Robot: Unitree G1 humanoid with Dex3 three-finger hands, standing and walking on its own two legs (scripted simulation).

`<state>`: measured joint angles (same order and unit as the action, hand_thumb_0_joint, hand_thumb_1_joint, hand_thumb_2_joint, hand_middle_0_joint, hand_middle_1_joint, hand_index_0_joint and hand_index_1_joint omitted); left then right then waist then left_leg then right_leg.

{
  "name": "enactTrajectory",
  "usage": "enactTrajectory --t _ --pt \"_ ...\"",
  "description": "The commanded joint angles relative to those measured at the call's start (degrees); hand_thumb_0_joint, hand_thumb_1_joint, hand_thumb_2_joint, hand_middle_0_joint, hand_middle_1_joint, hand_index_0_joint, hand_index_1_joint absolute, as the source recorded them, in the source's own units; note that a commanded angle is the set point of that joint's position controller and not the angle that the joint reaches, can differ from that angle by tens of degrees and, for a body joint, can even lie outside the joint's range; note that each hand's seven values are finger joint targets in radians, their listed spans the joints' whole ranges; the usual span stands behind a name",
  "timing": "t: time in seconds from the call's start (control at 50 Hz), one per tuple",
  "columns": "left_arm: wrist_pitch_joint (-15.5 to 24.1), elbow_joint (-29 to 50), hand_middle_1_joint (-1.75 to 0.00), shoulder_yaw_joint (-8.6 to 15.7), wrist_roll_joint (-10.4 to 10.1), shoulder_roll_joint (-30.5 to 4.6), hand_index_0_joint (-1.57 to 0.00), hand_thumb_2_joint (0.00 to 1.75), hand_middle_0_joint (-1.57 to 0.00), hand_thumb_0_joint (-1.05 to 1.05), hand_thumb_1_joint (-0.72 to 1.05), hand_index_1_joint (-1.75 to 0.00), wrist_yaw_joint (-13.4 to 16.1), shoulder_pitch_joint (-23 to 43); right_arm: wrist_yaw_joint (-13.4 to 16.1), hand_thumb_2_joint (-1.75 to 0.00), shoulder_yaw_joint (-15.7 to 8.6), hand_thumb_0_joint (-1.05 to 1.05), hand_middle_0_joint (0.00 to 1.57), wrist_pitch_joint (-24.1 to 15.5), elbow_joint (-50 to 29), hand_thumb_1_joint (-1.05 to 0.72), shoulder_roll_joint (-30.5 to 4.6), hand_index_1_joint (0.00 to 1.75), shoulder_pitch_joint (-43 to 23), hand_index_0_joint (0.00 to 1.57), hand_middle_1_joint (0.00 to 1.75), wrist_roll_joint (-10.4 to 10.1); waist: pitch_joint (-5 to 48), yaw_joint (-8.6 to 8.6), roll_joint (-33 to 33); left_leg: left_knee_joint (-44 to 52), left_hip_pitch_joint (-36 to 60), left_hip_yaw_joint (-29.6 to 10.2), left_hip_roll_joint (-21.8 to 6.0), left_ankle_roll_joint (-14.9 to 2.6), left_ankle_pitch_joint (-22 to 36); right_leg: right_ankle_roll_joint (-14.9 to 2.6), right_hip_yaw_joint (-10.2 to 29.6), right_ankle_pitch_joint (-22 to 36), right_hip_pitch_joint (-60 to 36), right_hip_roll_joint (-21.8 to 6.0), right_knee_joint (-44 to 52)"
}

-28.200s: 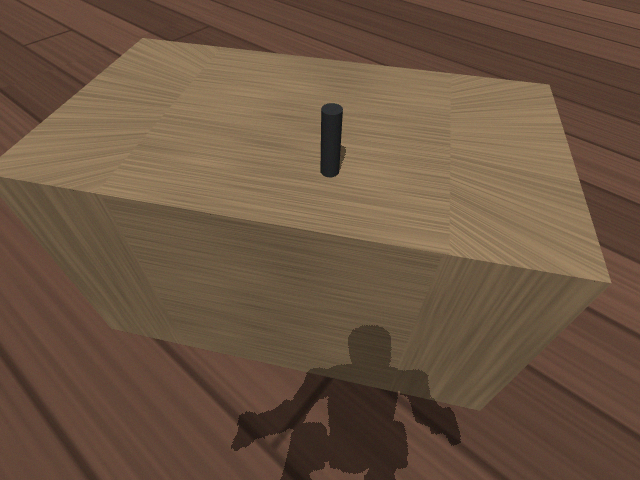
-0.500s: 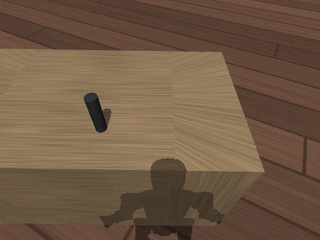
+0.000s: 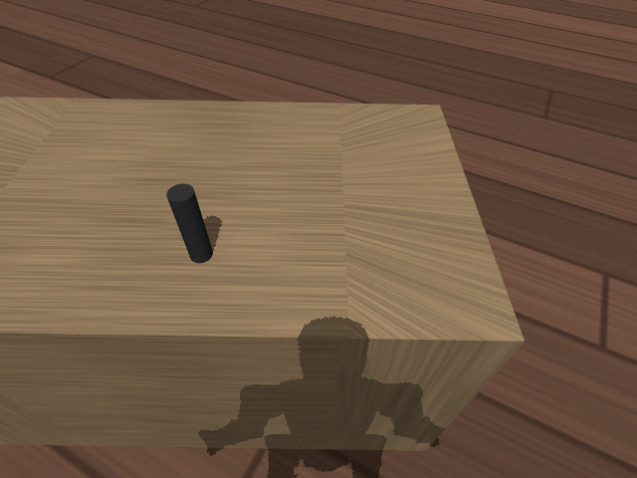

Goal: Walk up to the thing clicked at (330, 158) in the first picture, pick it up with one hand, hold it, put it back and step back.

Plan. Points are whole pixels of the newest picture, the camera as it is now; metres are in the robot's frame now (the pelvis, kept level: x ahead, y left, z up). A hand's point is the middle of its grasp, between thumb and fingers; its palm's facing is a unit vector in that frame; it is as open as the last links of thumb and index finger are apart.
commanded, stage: stand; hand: left
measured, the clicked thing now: (191, 226) +0.50 +0.21 -0.01
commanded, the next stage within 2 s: step back in 0.46 s
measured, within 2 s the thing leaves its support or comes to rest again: neither
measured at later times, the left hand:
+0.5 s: hand out of the picture +0.06 +0.26 -0.16, palm faces -0.02 -0.94 -0.34, open 7.4 cm
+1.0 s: hand out of the picture -0.03 +0.25 -0.16, palm faces +0.06 -0.91 -0.42, open 7.4 cm
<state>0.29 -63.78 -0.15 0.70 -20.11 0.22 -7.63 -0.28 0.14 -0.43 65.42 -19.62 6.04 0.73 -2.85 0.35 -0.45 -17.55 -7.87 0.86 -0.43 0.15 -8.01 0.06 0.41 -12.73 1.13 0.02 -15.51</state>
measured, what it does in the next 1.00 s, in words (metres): walks backwards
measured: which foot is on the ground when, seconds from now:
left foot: down 0.00-0.72, up 0.74-1.00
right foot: down 0.00-1.00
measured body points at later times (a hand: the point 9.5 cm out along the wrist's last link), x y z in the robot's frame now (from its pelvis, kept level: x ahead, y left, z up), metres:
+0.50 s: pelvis -0.01 +0.00 +0.00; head +0.01 +0.01 +0.45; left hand +0.06 +0.31 -0.14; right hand +0.06 -0.30 -0.13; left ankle +0.02 +0.12 -0.75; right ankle -0.05 -0.12 -0.75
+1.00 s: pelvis -0.11 -0.02 -0.02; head -0.04 -0.04 +0.42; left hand -0.03 +0.29 -0.13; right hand +0.00 -0.33 -0.16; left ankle -0.15 +0.12 -0.70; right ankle -0.07 -0.13 -0.75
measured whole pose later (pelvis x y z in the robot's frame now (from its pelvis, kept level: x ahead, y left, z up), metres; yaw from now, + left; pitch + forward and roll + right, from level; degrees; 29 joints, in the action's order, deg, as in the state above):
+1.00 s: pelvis -0.11 -0.02 -0.02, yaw +4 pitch -1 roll +1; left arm -1.6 -48.3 2.8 1.6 -19.6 1.4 -6.7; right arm 0.8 -2.2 4.2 53.5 -24.1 6.8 0.5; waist -11.2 -1.3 2.0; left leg -57.2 -22.3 -6.6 4.0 0.7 -29.3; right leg -1.3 -2.4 -15.6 18.5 -1.9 -35.4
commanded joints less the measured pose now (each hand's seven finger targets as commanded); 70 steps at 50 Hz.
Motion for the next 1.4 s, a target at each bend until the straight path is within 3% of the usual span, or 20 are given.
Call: enactTrajectory --t 0.0,0.42,0.44,0.5,0.6,0.64,0.68,0.7,0.72,0.74,0.8,0.94,1.02,1.06,1.08,1.1,1.12,1.2,1.3,1.38 --pt "1.59 3.34 -0.3 2.53 -0.23 -12.26 -0.2 0.9 -0.2 0.0 0.9 -0.3 0.62 1.07 0.94 -0.9 -2.34 0.0 0.2 -1.65 -3.5 -0.9 -12.27 0.3 -1.82 0.2 0.3 -0.35 4.76 -0.15 0.56 0.69 5.21 -6.13 -7.4 -1.61 12.77 -1.33 4.71 12.13 2.88 -8.11 1.77" --pt "1.45 3.45 -0.3 2.47 -0.12 -12.35 -0.2 0.9 -0.2 0.0 0.9 -0.3 0.54 1.09 0.95 -0.9 -2.38 0.0 0.2 -1.54 -3.33 -0.9 -12.36 0.3 -1.5 0.2 0.3 -0.3 4.26 0.01 1.53 1.16 4.37 -6.22 -7.19 -1.59 9.92 -1.44 4.72 8.79 3.67 -8.01 2.18" --pt "0.66 4.64 -0.3 4.89 -0.94 -15.47 -0.2 0.9 -0.2 0.0 0.9 -0.3 0.79 1.41 0.71 -0.9 -3.75 0.0 0.2 -0.61 -4.39 -0.9 -15.83 0.3 -3.21 0.2 0.3 -0.52 -1.49 -0.28 1.19 -3.71 0.3 -7.51 -7.09 -3.17 20.55 -1.46 3.77 16.8 7.56 -5.99 -4.19" --pt "-0.19 6.78 -0.3 5.02 -1.27 -13.2 -0.2 0.9 -0.2 0.0 0.9 -0.3 1.07 -0.66 0.65 -0.9 -4.51 0.0 0.2 0.16 -6.86 -0.9 -15.85 0.3 -1.47 0.2 0.3 -1.42 5.5 0.04 3.89 -5.83 1.66 -8.72 -10.19 -7.29 28.83 -2.1 1.03 14.03 6.53 -3.08 -13.76" --pt "-2.24 9.04 -0.3 5.71 -0.59 -11.61 -0.2 0.9 -0.2 0.0 0.9 -0.3 0.8 -4.93 1.08 -0.9 -6.39 0.0 0.2 1.55 -12.24 -0.9 -17.76 0.3 -4.81 0.2 0.3 -0.51 8.56 -1.22 12.3 -4.24 -4.87 -15.33 -18.32 -15.1 20.95 -2.97 0.95 -15.11 9.68 0.65 -32.53" --pt "-2.3 9.12 -0.3 6.15 -0.43 -11.22 -0.2 0.9 -0.2 0.0 0.9 -0.3 0.63 -7.15 1.16 -0.9 -6.33 0.0 0.2 2.14 -14.05 -0.9 -17.31 0.3 -7.28 0.2 0.3 -0.12 7.78 -2.95 10.75 -8.88 -8.2 -13.23 -16.7 -13.81 19.21 -2.99 1.79 -13.03 8.72 -0.6 -27.86" --pt "-1.53 10.11 -0.3 6.61 0.37 -13.2 -0.2 0.9 -0.2 0.0 0.9 -0.3 0.73 -6.44 0.77 -0.9 -5.74 0.0 0.2 2.91 -15.19 -0.9 -14.92 0.3 -7.67 0.2 0.3 -0.97 4.88 -3.02 0.36 -20.64 -9.38 -7.31 -6.0 -7.03 8.59 -4.03 7.75 5.9 11.4 -5.57 -10.75" --pt "-0.93 11.34 -0.3 7.67 1.05 -17.26 -0.2 0.9 -0.2 0.0 0.9 -0.3 0.72 -5.09 0.74 -0.9 -4.96 0.0 0.2 3.13 -15.96 -0.9 -12.28 0.3 -7.21 0.2 0.3 -1.69 1.93 -2.64 -8.04 -28.42 -15.77 -5.29 3.09 -2.7 -6.13 -6.32 18.69 15.28 10.93 -14.04 -3.76" --pt "-0.69 13.61 -0.3 8.05 1.18 -19.89 -0.2 0.9 -0.2 0.0 0.9 -0.3 0.7 -1.26 1.03 -0.9 -4.65 0.0 0.2 3.73 -15.3 -0.9 -10.97 0.3 -3.51 0.2 0.3 -1.22 0.95 -0.61 -10.02 -40.09 -17.93 -7.52 8.15 -1.19 -26.16 -12.16 22.91 20.8 13.61 -20.16 -2.64" --pt "-0.46 15.75 -0.3 8.27 1.86 -22.09 -0.2 0.9 -0.2 0.0 0.9 -0.3 1.0 1.69 1.6 -0.9 -5.47 0.0 0.2 4.03 -15.53 -0.9 -12.59 0.3 -1.57 0.2 0.3 -0.51 1.81 -0.77 -11.84 -49.62 -17.82 -11.01 6.67 -1.76 -28.66 -18.41 28.19 23.77 18.4 -24.61 -3.16" --pt "-0.53 17.98 -0.3 7.62 1.33 -16.43 -0.2 0.9 -0.2 0.0 0.9 -0.3 1.37 7.96 1.68 -0.9 -6.51 0.0 0.2 3.59 -13.92 -0.9 -15.41 0.3 3.49 0.2 0.3 -1.46 2.65 2.57 -5.82 -54.46 -19.83 -11.57 6.39 -0.67 -20.54 -13.79 12.72 27.01 12.42 -14.94 -9.17" --pt "-0.99 18.33 -0.3 7.89 0.72 -15.49 -0.2 0.9 -0.2 0.0 0.9 -0.3 2.5 -4.19 1.95 -0.9 -4.69 0.0 0.2 2.54 -17.83 -0.9 -13.88 0.3 -1.52 0.2 0.3 -0.25 6.46 -5.13 -8.02 -36.77 -24.02 -7.77 3.24 0.83 -22.5 -13.86 12.7 37.32 -5.98 -17.03 -15.24" --pt "-1.38 21.06 -0.3 8.28 0.45 -17.08 -0.2 0.9 -0.2 0.0 0.9 -0.3 2.06 0.15 1.19 -0.9 -5.45 0.0 0.2 2.22 -16.31 -0.9 -13.74 0.3 5.02 0.2 0.3 0.17 8.83 -1.58 -10.34 -21.22 -12.81 -2.8 1.4 -0.65 -18.04 -11.77 10.63 30.81 0.93 -16.16 -17.44" --pt "-1.83 21.94 -0.3 7.76 0.0 -17.3 -0.2 0.9 -0.2 0.0 0.9 -0.3 1.6 2.15 0.86 -0.9 -6.29 0.0 0.2 1.88 -14.9 -0.9 -14.19 0.3 8.53 0.2 0.3 0.7 8.91 1.18 -7.68 -10.17 -3.69 -0.89 1.37 -1.58 -4.3 -8.11 8.09 21.62 9.18 -13.73 -20.75" --pt "-2.06 22.32 -0.3 7.07 -0.24 -15.0 -0.2 0.9 -0.2 0.0 0.9 -0.3 1.43 0.89 0.83 -0.9 -7.0 0.0 0.2 1.66 -15.77 -0.9 -16.27 0.3 7.68 0.2 0.3 1.48 8.38 1.15 -0.66 -6.24 -1.23 -10.14 -5.11 -4.12 3.0 -4.85 5.86 10.91 15.32 -9.23 -25.2" --pt "-1.98 22.76 -0.3 6.52 -0.71 -12.35 -0.2 0.9 -0.2 0.0 0.9 -0.3 1.5 1.19 0.37 -0.9 -8.16 0.0 0.2 1.74 -17.1 -0.9 -22.28 0.3 4.34 0.2 0.3 1.26 7.45 1.02 14.43 -2.98 -0.56 -25.78 -17.28 -11.38 9.9 -1.29 -1.02 -11.52 24.79 3.55 -34.78" --pt "-2.16 22.33 -0.3 7.81 0.08 -14.07 -0.2 0.9 -0.2 0.0 0.9 -0.3 2.3 5.47 0.25 -0.9 -8.67 0.0 0.2 1.71 -17.57 -0.9 -25.03 0.3 4.53 0.2 0.3 1.2 5.87 4.36 16.63 -0.44 -8.56 -32.53 -22.68 -18.51 13.45 -0.6 6.21 -27.91 22.62 5.97 -48.44" --pt "-2.31 18.2 -0.3 7.76 -0.87 -13.39 -0.2 0.9 -0.2 0.0 0.9 -0.3 2.03 -2.93 1.51 -0.9 -6.43 0.0 0.2 1.66 -19.62 -0.9 -16.99 0.3 -3.41 0.2 0.3 1.14 2.83 -2.29 9.44 -6.36 -4.79 -15.15 -14.59 -14.15 16.44 -0.79 9.27 -17.63 27.58 5.32 -59.13" --pt "-1.62 19.45 -0.3 7.39 -0.02 -12.09 -0.2 0.9 -0.2 0.0 0.9 -0.3 1.24 -2.02 1.69 -0.9 -6.27 0.0 0.2 1.82 -19.66 -0.9 -15.49 0.3 1.03 0.2 0.3 0.83 3.89 1.2 8.83 -9.0 3.91 -13.53 -14.8 -15.61 19.12 2.06 5.4 -18.34 25.95 3.23 -42.74" --pt "-1.15 17.42 -0.3 7.39 0.11 -11.64 -0.2 0.9 -0.2 0.0 0.9 -0.3 0.77 -6.5 1.2 -0.9 -6.75 0.0 0.2 2.53 -21.05 -0.9 -17.45 0.3 -0.57 0.2 0.3 0.78 6.38 0.12 13.12 -9.86 -0.43 -12.67 -14.49 -13.13 10.97 0.59 0.85 -13.36 16.14 1.27 -24.97"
